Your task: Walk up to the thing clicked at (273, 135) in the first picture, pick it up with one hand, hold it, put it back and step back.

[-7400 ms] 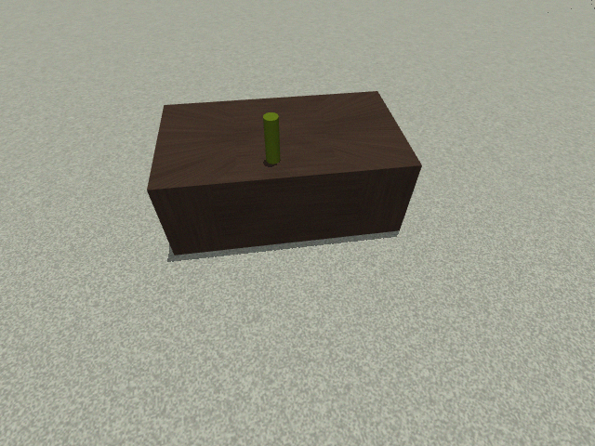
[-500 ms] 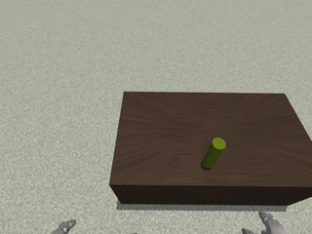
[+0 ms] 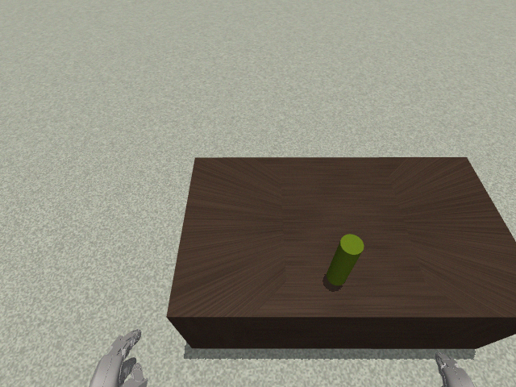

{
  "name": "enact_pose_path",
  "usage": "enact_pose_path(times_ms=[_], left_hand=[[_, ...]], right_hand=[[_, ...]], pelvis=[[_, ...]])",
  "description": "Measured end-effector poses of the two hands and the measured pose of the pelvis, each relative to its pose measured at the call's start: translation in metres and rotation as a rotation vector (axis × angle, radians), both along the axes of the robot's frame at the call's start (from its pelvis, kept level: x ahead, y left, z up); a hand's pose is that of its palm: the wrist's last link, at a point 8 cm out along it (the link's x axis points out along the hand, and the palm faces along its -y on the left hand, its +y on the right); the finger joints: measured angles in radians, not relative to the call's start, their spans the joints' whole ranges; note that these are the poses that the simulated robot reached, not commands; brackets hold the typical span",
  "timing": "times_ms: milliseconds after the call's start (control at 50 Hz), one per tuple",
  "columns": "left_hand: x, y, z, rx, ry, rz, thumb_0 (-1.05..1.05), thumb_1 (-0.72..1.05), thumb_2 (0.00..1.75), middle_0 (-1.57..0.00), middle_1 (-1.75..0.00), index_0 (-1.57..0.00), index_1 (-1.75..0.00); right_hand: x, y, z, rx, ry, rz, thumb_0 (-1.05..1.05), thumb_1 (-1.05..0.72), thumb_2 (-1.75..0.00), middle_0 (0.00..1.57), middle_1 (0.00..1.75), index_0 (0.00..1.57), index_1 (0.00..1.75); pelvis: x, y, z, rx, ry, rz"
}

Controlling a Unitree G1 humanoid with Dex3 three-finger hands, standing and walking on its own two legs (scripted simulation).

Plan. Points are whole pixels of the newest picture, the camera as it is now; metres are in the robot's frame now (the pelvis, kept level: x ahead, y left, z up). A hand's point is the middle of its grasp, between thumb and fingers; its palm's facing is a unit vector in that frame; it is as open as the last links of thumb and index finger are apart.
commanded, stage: go down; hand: right
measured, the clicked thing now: (343, 261) +0.45 -0.19 -0.27
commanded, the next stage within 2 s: none
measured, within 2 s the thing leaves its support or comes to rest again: neither
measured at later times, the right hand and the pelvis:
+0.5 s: hand out of the picture +0.14 -0.25 -0.11, palm faces +0.09 +0.94 -0.33, open 17.5 cm; pelvis +0.00 +0.00 -0.02, yaw -1 degrees
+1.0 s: hand (467, 326) +0.24 -0.31 -0.05, palm faces +0.20 +0.95 -0.24, open 17.4 cm; pelvis -0.02 +0.01 -0.03, yaw -1 degrees
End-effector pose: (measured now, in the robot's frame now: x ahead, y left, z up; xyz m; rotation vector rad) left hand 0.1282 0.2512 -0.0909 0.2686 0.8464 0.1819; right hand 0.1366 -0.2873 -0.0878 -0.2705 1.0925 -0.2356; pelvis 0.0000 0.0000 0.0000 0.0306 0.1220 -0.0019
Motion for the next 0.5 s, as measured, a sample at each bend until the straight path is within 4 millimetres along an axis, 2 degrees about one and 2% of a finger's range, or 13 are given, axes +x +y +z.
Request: enact_pose_path(times_ms=[220, 500], left_hand=[[0.016, -0.010, -0.004, -0.012, -0.062, -0.014, 0.01, 0.92, 0.89, -0.20, -0.30, -0.20, -0.30], [0.017, -0.006, -0.007, 0.013, -0.131, -0.022, 0.01, 0.92, 0.89, -0.20, -0.30, -0.19, -0.30]], right_hand=[[0.005, -0.001, 0.006, -0.001, -0.014, 0.012, 0.00, 0.54, -0.03, 0.06, 0.05, 0.05, 0.05], [-0.012, -0.009, 0.013, -0.008, -0.056, -0.015, -0.01, 0.55, -0.03, 0.05, 0.05, 0.05, 0.05]], pelvis=[[0.007, -0.004, -0.011, 0.015, 0.028, -0.012], [-0.002, 0.003, -0.024, 0.019, 0.049, -0.022]])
